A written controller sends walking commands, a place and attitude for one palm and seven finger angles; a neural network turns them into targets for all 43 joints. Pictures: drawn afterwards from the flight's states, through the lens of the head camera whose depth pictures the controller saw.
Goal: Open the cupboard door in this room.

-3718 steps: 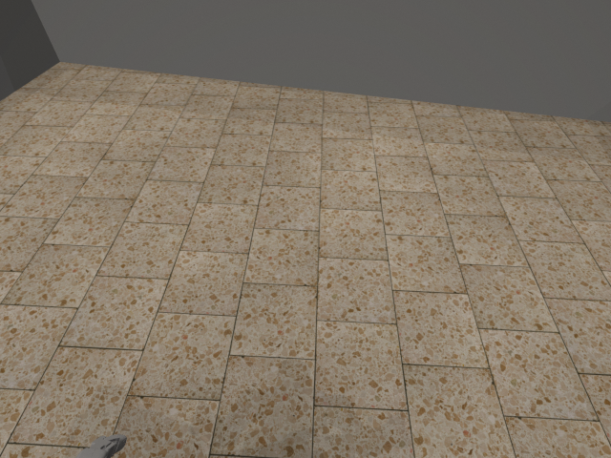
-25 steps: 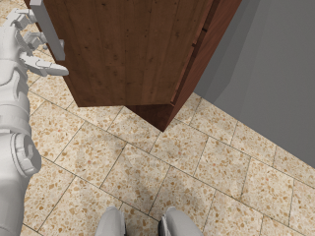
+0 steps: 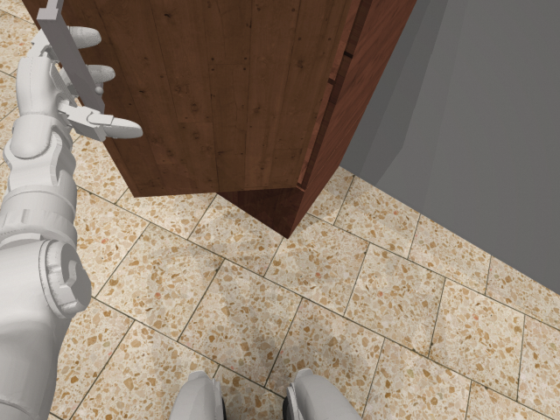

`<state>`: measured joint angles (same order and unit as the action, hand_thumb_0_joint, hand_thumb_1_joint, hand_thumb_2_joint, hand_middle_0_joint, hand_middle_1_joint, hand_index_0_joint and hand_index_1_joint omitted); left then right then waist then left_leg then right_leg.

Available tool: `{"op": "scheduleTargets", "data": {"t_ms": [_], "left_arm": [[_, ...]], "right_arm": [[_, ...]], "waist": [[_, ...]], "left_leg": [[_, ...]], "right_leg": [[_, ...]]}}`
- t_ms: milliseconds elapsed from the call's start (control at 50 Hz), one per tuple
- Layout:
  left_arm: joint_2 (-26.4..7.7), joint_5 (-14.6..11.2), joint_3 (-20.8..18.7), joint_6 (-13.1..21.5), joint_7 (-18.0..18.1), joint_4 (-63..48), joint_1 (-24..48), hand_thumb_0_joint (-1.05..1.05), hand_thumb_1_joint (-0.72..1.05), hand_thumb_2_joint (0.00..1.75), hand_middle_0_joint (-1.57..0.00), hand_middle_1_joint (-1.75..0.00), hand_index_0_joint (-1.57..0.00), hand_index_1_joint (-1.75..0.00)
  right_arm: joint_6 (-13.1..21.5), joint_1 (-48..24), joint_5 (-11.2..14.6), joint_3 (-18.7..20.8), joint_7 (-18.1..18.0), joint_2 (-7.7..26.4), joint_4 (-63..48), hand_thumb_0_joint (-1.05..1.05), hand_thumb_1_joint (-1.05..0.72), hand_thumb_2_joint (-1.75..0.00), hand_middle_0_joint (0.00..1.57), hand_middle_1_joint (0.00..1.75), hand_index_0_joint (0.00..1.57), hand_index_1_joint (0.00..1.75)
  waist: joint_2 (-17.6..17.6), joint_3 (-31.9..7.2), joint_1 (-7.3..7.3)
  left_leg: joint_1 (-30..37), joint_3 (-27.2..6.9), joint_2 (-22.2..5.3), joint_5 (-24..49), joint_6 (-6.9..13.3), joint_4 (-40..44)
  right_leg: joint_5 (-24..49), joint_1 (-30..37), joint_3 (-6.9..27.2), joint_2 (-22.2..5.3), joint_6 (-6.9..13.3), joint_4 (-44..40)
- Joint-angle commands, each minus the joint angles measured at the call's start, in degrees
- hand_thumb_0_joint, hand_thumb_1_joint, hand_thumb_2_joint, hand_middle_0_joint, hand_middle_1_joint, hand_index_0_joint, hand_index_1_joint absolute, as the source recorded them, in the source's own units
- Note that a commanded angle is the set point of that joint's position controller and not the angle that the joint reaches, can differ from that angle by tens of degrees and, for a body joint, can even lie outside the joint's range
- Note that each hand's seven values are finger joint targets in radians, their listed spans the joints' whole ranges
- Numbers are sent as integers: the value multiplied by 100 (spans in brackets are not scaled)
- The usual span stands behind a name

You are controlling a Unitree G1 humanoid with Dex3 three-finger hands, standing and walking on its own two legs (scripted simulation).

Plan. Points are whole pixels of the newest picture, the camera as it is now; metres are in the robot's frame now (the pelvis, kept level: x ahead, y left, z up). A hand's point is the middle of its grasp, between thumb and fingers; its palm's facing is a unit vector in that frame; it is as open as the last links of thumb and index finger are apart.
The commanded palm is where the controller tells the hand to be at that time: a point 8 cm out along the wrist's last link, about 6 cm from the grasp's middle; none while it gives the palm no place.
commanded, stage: slide the fingers in behind the handle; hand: left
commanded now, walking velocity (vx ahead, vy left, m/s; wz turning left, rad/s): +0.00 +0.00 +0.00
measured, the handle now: (78, 58) +0.59 +0.21 +0.11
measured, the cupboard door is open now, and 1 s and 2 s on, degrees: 41 40 79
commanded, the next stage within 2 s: close the thumb around the handle in 0.28 s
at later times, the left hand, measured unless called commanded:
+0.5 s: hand (92, 91) +0.54 +0.19 +0.10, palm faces +0.03 -1.00 -0.01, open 13.6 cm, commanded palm +0.53 +0.22 +0.10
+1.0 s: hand (98, 92) +0.55 +0.18 +0.09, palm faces +0.03 -1.00 +0.00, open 5.7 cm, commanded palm +0.53 +0.22 +0.10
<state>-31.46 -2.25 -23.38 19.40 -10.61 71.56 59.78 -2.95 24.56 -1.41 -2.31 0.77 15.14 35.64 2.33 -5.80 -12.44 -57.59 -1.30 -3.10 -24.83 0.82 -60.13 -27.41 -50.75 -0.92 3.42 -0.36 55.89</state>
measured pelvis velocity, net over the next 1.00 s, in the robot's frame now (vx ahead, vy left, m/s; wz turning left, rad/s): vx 0.00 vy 0.00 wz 0.00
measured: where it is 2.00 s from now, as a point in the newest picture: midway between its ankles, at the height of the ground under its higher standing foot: outside the picture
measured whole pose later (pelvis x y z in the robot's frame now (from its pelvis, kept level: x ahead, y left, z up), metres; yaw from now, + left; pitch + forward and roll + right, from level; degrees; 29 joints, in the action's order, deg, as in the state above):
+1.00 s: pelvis +0.00 +0.00 +0.00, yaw +0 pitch +23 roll -4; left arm -31.7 -2.9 -22.7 18.2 -11.2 72.0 60.2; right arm -3.3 24.8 -1.2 -2.3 0.5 15.1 36.2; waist 2.4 -5.5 -12.1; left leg -57.6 -1.5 -2.9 -25.0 0.8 -59.7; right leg -27.5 -50.6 -1.0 3.3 -0.4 55.3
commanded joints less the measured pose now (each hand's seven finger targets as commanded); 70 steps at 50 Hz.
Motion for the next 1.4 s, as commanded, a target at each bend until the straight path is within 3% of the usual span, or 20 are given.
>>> {"op": "scheduleTargets", "data": {"t_ms": [0, 40, 140, 200, 240, 360, 440, 520, 580, 740, 800, 860, 900, 940, 1000, 1080, 1120, 1160, 1180, 1380], "left_arm": [[-1710, -25, -150, 325, -38, -1068, 2744, 0, -50, 30, -30, -120, -30, -120], [-1743, -38, -187, 351, -94, -1184, 2698, 0, -50, 30, -30, -120, -30, -120], [-1403, -189, 51, 277, -252, -1079, 2797, 0, -50, 30, -30, -120, -30, -120], [-1637, -197, -62, 258, -275, -1084, 2885, 0, -50, 30, -30, -120, -30, -120], [-1394, -203, 100, 331, -260, -1213, 3102, 0, -50, 30, -30, -120, -30, -120], [-1381, -150, 104, 317, -179, -1171, 2984, 0, -50, 30, -30, -120, -30, -120], [-1283, -120, 145, 355, -145, -1528, 3104, 0, -28, 40, -32, -122, -32, -122], [-1071, -194, 282, 262, -125, -1340, 3116, 0, -5, 49, -33, -125, -33, -125], [-1417, -191, -22, 200, -65, -1189, 2895, 0, 12, 56, -34, -127, -34, -127], [-1306, -67, 32, 400, -12, -1326, 2683, 0, 56, 76, -38, -131, -38, -131], [-1338, -130, 31, 338, -75, -1255, 2667, 0, 73, 83, -39, -133, -39, -133], [-1289, -167, 63, 298, -119, -1254, 2694, 0, 90, 90, -40, -135, -40, -135], [-1218, -155, 148, 280, -114, -1201, 2829, 0, 90, 90, -40, -135, -40, -135], [-1542, -149, -110, 355, -60, -1336, 2985, 0, 90, 90, -40, -135, -40, -135], [-1342, -111, 60, 431, -40, -1420, 2986, 0, 90, 90, -40, -135, -40, -135], [-1513, -143, -130, 413, -33, -1346, 2720, 0, 90, 90, -40, -135, -40, -135], [-1341, -185, -5, 382, -34, -1367, 2870, 0, 90, 90, -40, -135, -40, -135], [-1622, -134, -169, 362, -43, -1353, 2787, 0, 90, 90, -40, -135, -40, -135], [-1387, -160, 12, 349, -50, -1379, 2900, 0, 90, 90, -40, -135, -40, -135], [-1055, -416, -74, 414, -185, -2070, 1277, 0, 90, 90, -40, -135, -40, -135]], "right_arm": [[43, 1151, 31, 415, -75, 1131, -186, 0, -90, -90, 20, 30, 20, 30], [34, 1150, 47, 425, -97, 1118, -205, 0, -90, -90, 20, 30, 20, 30], [50, 1135, 76, 423, -122, 1105, -149, 0, -90, -90, 20, 30, 20, 30], [60, 1174, 72, 427, -162, 1148, -110, 0, -90, -90, 20, 30, 20, 30], [96, 1169, 60, 437, -148, 1114, -69, 0, -90, -90, 20, 30, 20, 30], [93, 1212, 18, 448, -118, 1134, 3, 0, -90, -90, 20, 30, 20, 30], [90, 1243, 3, 476, -88, 1109, -7, 0, -90, -90, 20, 30, 20, 30], [58, 1265, -6, 455, -82, 1102, 25, 0, -90, -90, 20, 30, 20, 30], [50, 1231, 10, 447, -90, 1154, -26, 0, -90, -90, 20, 30, 20, 30], [49, 1176, 4, 447, -35, 1080, -128, 0, -90, -90, 20, 30, 20, 30], [17, 1181, 22, 455, -55, 1117, -142, 0, -90, -90, 20, 30, 20, 30], [8, 1164, 35, 453, -76, 1103, -142, 0, -90, -90, 20, 30, 20, 30], [18, 1170, 40, 448, -81, 1101, -112, 0, -90, -90, 20, 30, 20, 30], [29, 1211, 21, 446, -103, 1125, -89, 0, -90, -90, 20, 30, 20, 30], [43, 1177, 6, 450, -94, 1090, -63, 0, -90, -90, 20, 30, 20, 30], [12, 1184, 0, 455, -94, 1130, -98, 0, -90, -90, 20, 30, 20, 30], [24, 1178, -3, 442, -87, 1102, -107, 0, -90, -90, 20, 30, 20, 30], [14, 1166, 19, 451, -98, 1126, -95, 0, -90, -90, 20, 30, 20, 30], [15, 1177, 19, 441, -92, 1106, -102, 0, -90, -90, 20, 30, 20, 30], [-49, 966, 83, 519, -22, 1045, -385, 0, -90, -90, 20, 30, 20, 30]], "waist": [[555, -2675, -62], [749, -2976, 26], [609, -2698, -120], [560, -2675, -151], [786, -2782, -190], [991, -2876, -144], [1219, -3251, -75], [939, -2811, -204], [733, -2766, -112], [905, -2955, -7], [647, -2798, -96], [771, -2832, -75], [675, -2640, -150], [679, -2821, -103], [938, -2939, -114], [843, -2999, -23], [837, -2918, -99], [913, -2975, -12], [789, -2952, -110], [641, -3143, 379]], "left_leg": [[2559, -223, 150, 2036, 151, 444], [2789, -218, 152, 2250, 135, 437], [2696, -202, 143, 2057, 155, 415], [2579, -228, 130, 1930, 166, 427], [2828, -253, 122, 2015, 152, 397], [3066, -331, 95, 2288, 108, 355], [3441, -371, 90, 2693, 77, 348], [3218, -383, 89, 2514, 99, 393], [2982, -346, 101, 2361, 113, 436], [3138, -295, 111, 2672, 86, 377], [2967, -284, 113, 2442, 114, 437], [2995, -266, 122, 2469, 106, 433], [2903, -277, 124, 2324, 121, 433], [2935, -288, 116, 2422, 128, 417], [3144, -333, 96, 2545, 90, 377], [3114, -323, 102, 2595, 86, 411], [3019, -287, 138, 2489, 117, 399], [3018, -275, 122, 2476, 99, 408], [3016, -285, 130, 2474, 117, 421], [3201, -137, 164, 2943, 81, 578]], "right_leg": [[1973, 505, -62, 99, 96, -712], [2120, 553, -57, 95, 113, -674], [2007, 390, -53, 113, 82, -766], [1891, 399, -42, 102, 91, -773], [1846, 193, -50, 102, 92, -762], [1864, 39, -112, 107, 136, -703], [2085, 72, -149, 116, 158, -642], [2000, 52, -177, 131, 148, -704], [1988, 207, -150, 122, 136, -722], [2242, 256, -137, 130, 142, -630], [2165, 357, -131, 129, 117, -704], [2198, 338, -121, 119, 118, -707], [2079, 247, -119, 121, 107, -742], [2171, 349, -95, 117, 108, -698], [2107, 156, -125, 106, 133, -647], [2176, 331, -134, 115, 136, -647], [2195, 372, -124, 117, 129, -675], [2187, 405, -108, 116, 129, -679], [2217, 411, -114, 122, 113, -696], [2820, 1050, -151, 152, 139, -702]]}}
